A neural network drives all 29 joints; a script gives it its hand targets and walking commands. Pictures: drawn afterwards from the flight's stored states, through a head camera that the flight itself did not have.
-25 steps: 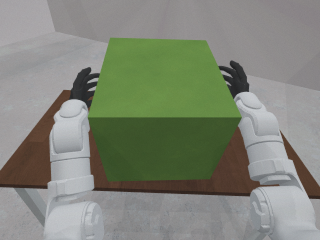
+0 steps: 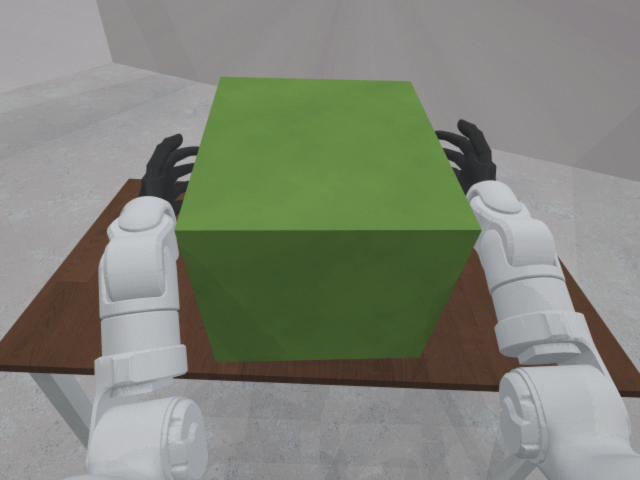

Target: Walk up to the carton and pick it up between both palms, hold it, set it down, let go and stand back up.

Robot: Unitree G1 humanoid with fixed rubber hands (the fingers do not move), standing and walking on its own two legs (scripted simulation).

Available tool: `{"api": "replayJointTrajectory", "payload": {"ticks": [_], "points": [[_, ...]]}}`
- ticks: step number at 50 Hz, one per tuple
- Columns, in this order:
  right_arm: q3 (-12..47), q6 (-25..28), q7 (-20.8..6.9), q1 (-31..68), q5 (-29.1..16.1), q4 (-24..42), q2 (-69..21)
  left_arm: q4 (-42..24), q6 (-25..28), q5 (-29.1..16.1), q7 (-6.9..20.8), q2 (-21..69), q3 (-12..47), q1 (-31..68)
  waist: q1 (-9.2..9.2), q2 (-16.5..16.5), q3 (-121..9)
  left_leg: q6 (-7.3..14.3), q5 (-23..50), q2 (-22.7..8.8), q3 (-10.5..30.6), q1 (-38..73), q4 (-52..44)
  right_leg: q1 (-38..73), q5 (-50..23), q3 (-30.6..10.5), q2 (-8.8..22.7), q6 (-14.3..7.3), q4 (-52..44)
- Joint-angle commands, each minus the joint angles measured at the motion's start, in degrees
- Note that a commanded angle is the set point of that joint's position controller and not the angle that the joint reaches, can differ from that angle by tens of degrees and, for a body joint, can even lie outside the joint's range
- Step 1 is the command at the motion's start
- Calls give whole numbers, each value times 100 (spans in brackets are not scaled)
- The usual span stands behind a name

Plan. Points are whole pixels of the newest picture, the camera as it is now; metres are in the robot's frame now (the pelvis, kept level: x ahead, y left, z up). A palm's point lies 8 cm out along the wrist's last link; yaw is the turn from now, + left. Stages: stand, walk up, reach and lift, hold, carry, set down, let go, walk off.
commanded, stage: hold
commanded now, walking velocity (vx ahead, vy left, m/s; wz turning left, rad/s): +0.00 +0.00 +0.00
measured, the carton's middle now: (318, 214) +0.42 +0.00 +0.17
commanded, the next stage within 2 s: none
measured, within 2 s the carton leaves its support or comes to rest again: neither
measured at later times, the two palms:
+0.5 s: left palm (164, 203) +0.35 +0.18 +0.22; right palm (478, 188) +0.36 -0.18 +0.24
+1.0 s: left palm (164, 200) +0.35 +0.18 +0.23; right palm (479, 185) +0.37 -0.18 +0.25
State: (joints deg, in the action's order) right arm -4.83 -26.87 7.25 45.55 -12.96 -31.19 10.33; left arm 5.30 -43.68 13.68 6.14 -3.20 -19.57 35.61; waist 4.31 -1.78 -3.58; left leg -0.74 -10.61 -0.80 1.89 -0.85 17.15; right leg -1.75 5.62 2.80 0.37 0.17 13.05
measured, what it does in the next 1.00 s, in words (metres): stands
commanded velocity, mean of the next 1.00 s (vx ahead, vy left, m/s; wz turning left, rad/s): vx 0.00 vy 0.00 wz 0.00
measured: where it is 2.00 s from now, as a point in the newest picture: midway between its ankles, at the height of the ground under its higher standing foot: outside the picture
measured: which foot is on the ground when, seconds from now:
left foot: down 0.00-1.00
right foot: down 0.00-1.00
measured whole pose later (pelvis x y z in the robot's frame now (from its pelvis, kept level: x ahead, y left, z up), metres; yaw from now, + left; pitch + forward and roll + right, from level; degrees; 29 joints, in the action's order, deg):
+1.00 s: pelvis +0.00 +0.00 +0.00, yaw +0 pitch -6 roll -1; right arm -4.8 -26.6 7.2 45.3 -12.6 -30.2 10.5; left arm 5.4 -42.8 13.2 5.8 -3.0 -19.7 35.5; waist 4.7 -1.6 -3.6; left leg -0.7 -10.7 -0.9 2.0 -0.7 17.1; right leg -1.6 5.6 2.8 0.3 0.2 13.0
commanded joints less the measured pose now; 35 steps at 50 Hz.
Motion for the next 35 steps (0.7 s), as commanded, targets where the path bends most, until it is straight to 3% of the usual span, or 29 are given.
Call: {"api": "replayJointTrajectory", "payload": {"ticks": [1, 4, 8, 13, 14, 15, 17, 18, 22, 24, 27, 29, 31, 33, 35], "points": [[1952, 330, -746, 3509, -663, 1687, -3147, -596, 271, -937, 687, 2560, 2577, 3504, 32, 260, -1761, -175, 1448, 378, -268, -330, -153, 1168, -859, 11, -370, 12, 113], [1832, 296, -772, 3309, -533, 1415, -3114, -575, 267, -880, 667, 2555, 2590, 3547, 83, 338, -1527, -184, 1188, 354, -274, -398, -273, 1038, -546, -11, -347, -18, 84], [1951, 381, -802, 3680, -552, 1633, -3165, -389, 269, -837, 645, 2545, 2444, 3502, -118, 194, -1592, -103, 1171, 372, -292, -511, -258, 1117, -488, 6, -351, 0, 97], [1873, 317, -755, 3419, -475, 1304, -3143, -303, 275, -793, 688, 2512, 2385, 3507, 27, 61, -1432, -108, 1104, 373, -287, -429, -298, 1060, -546, -11, -350, 31, 47], [1863, 373, -742, 3583, -470, 1570, -3172, -254, 267, -871, 717, 2564, 2453, 3465, 35, 48, -1578, -103, 1050, 367, -282, -449, -282, 1110, -558, -1, -343, 47, 40], [1791, 324, -743, 3477, -474, 1320, -3153, -332, 289, -864, 716, 2516, 2469, 3625, 87, 165, -1465, -121, 1072, 366, -279, -472, -282, 1048, -533, -18, -335, 34, 54], [1900, 328, -724, 3326, -558, 1455, -3215, -568, 306, -906, 729, 2538, 2537, 3573, 127, 251, -1730, -149, 1367, 395, -293, -333, -196, 1222, -922, -50, -314, 45, 112], [1980, 323, -700, 3332, -599, 1538, -3197, -519, 290, -869, 722, 2514, 2486, 3455, 67, 242, -1677, -148, 1472, 401, -295, -340, -170, 1242, -1018, -42, -333, 46, 133], [1919, 302, -704, 3289, -602, 1522, -3133, -618, 280, -887, 726, 2476, 2562, 3495, 110, 333, -1625, -219, 1486, 393, -266, -323, -174, 1141, -892, -6, -331, 34, 113], [2053, 298, -692, 3233, -653, 1621, -3145, -702, 274, -824, 710, 2470, 2445, 3344, 0, 211, -1652, -188, 1667, 399, -284, -296, -146, 1302, -1081, 4, -360, 43, 138], [2093, 363, -712, 3377, -688, 1874, -3223, -799, 289, -899, 664, 2542, 2592, 3389, -22, 250, -1742, -172, 1598, 395, -284, -298, -128, 1187, -915, 3, -370, 32, 137], [1936, 346, -765, 3598, -543, 1668, -3133, -453, 245, -845, 653, 2521, 2493, 3531, -82, 235, -1358, -121, 1064, 372, -304, -537, -290, 906, -289, -3, -330, -4, 32], [2012, 351, -766, 3276, -595, 1639, -3247, -792, 289, -920, 652, 2599, 2620, 3441, -1, 177, -1650, -120, 1369, 350, -286, -415, -226, 1154, -751, -20, -371, 12, 137], [1899, 305, -745, 3304, -567, 1533, -3099, -666, 257, -934, 665, 2553, 2637, 3486, 94, 277, -1561, -178, 1248, 354, -276, -412, -244, 1116, -609, -27, -355, -8, 101], [1867, 303, -768, 3465, -517, 1510, -3101, -534, 219, -881, 678, 2527, 2589, 3589, 41, 274, -1481, -154, 1050, 355, -299, -498, -300, 1019, -393, -15, -341, -3, 67]]}}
